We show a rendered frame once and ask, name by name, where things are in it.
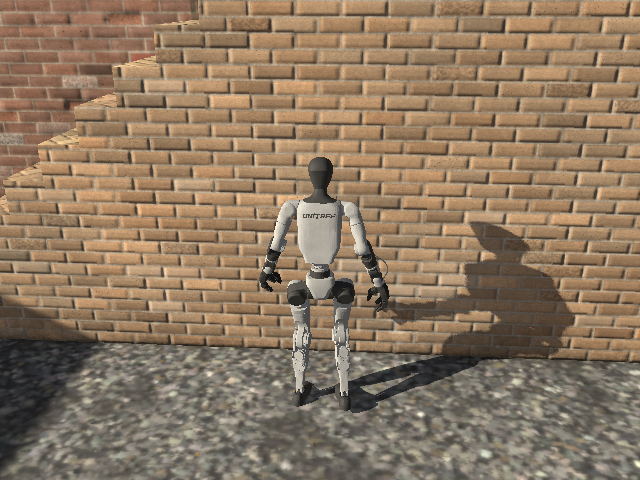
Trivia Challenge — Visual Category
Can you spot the right robot upper arm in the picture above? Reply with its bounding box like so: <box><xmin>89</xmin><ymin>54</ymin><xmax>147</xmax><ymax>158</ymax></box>
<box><xmin>341</xmin><ymin>201</ymin><xmax>370</xmax><ymax>256</ymax></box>

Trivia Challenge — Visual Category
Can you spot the right robot hand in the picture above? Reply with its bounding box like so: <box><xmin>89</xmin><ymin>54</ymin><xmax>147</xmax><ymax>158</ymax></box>
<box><xmin>367</xmin><ymin>283</ymin><xmax>390</xmax><ymax>312</ymax></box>

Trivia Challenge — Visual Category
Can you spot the robot left forearm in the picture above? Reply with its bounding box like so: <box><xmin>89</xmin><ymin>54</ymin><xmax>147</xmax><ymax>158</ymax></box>
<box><xmin>262</xmin><ymin>236</ymin><xmax>281</xmax><ymax>274</ymax></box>

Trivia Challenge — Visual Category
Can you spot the left robot shin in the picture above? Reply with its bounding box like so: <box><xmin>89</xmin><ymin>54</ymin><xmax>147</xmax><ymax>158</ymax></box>
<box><xmin>292</xmin><ymin>330</ymin><xmax>310</xmax><ymax>394</ymax></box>

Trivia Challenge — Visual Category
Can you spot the robot right foot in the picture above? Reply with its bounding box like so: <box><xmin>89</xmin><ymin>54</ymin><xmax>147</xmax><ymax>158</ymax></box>
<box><xmin>335</xmin><ymin>383</ymin><xmax>351</xmax><ymax>411</ymax></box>

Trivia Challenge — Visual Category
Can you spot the left robot upper arm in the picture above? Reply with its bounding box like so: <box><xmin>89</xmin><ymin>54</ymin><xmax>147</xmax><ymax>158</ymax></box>
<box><xmin>270</xmin><ymin>200</ymin><xmax>300</xmax><ymax>252</ymax></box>

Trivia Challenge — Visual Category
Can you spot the robot right forearm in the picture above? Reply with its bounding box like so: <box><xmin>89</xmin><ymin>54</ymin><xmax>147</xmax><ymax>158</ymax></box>
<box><xmin>361</xmin><ymin>240</ymin><xmax>385</xmax><ymax>287</ymax></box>

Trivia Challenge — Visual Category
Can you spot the left robot hand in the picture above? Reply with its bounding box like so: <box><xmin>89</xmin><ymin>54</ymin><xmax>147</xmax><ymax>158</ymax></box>
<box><xmin>259</xmin><ymin>269</ymin><xmax>282</xmax><ymax>292</ymax></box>

